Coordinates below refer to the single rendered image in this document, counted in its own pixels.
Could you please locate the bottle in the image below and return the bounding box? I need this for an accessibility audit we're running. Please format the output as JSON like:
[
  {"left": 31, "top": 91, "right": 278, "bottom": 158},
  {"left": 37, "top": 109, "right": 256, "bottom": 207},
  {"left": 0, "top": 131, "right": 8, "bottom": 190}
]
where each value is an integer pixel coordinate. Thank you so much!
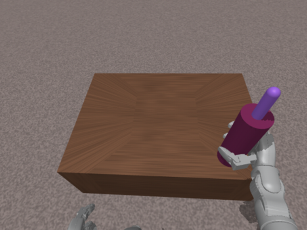
[{"left": 217, "top": 87, "right": 281, "bottom": 167}]

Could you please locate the right robot hand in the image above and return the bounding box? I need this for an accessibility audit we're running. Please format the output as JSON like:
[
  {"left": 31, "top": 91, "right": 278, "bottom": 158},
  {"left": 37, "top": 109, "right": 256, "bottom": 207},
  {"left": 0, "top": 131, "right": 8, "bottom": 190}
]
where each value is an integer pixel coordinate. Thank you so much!
[{"left": 218, "top": 121, "right": 276, "bottom": 171}]

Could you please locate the right robot arm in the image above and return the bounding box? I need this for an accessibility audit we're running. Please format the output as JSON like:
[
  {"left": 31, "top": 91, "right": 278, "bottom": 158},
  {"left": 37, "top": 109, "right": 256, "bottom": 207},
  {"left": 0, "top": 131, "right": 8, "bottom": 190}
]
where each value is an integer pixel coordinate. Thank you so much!
[{"left": 249, "top": 165, "right": 298, "bottom": 230}]

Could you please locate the left robot hand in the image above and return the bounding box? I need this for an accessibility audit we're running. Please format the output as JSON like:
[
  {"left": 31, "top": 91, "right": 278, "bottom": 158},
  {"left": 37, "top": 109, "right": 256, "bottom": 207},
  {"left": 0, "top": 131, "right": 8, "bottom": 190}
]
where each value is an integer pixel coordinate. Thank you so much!
[{"left": 67, "top": 204, "right": 97, "bottom": 230}]

